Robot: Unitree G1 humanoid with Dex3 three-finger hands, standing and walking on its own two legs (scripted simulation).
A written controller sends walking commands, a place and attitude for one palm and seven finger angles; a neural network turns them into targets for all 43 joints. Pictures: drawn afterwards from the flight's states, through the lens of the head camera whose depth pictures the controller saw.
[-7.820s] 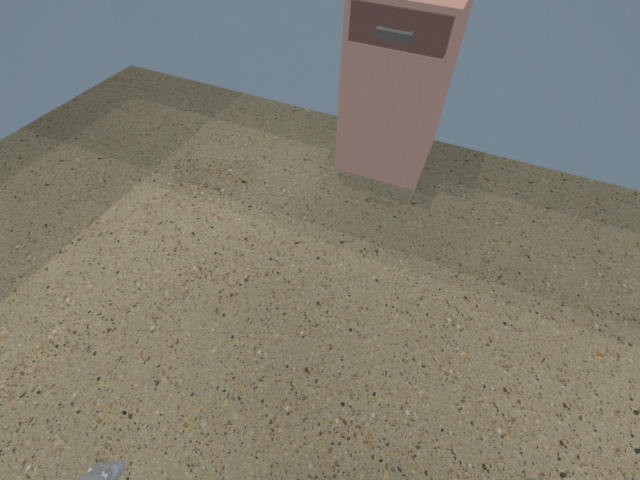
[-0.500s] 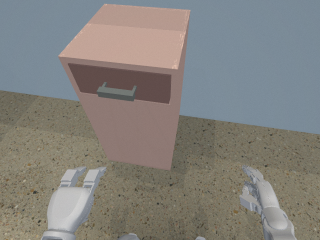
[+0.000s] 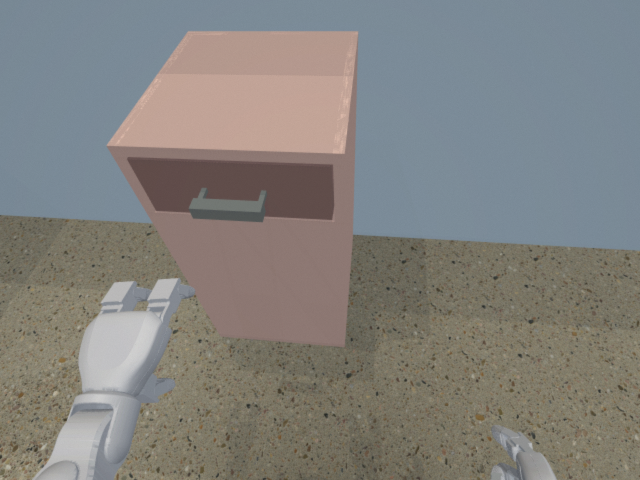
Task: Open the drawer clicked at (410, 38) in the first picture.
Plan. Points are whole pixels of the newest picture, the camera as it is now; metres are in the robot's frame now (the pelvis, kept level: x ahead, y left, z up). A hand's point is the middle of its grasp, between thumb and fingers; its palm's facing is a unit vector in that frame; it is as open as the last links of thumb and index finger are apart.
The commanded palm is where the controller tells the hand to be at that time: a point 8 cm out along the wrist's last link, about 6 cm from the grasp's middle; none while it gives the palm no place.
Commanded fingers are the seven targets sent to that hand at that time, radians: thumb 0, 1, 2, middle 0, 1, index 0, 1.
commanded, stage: raise the hand with hooked fingers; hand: left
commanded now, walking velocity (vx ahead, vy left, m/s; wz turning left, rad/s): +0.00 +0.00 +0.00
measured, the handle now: (230, 201) +0.57 +0.23 -0.04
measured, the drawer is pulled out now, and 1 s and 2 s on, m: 0.00 0.00 0.00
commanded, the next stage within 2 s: move the hooked fingers above the handle in 0.92 s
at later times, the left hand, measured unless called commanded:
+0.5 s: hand (140, 283) +0.31 +0.24 +0.10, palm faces +0.04 -0.06 -1.00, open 13.8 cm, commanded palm +0.29 +0.24 +0.15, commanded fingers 0.00 -0.50 0.30 -0.30 -1.20 -0.30 -1.20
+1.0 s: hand (145, 275) +0.31 +0.24 +0.10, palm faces +0.05 -0.07 -1.00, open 13.9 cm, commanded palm +0.29 +0.24 +0.15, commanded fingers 0.00 -0.50 0.30 -0.30 -1.20 -0.30 -1.20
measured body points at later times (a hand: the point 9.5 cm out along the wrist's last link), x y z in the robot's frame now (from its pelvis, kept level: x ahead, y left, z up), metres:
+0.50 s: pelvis +0.01 +0.00 +0.02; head +0.04 -0.03 +0.47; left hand +0.30 +0.24 +0.15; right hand +0.23 -0.21 -0.08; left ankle -0.02 +0.12 -0.71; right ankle +0.03 -0.13 -0.71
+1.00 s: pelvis +0.01 +0.00 +0.02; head +0.04 -0.04 +0.47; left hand +0.31 +0.24 +0.15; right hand +0.19 -0.24 -0.10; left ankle -0.02 +0.12 -0.71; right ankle +0.03 -0.13 -0.71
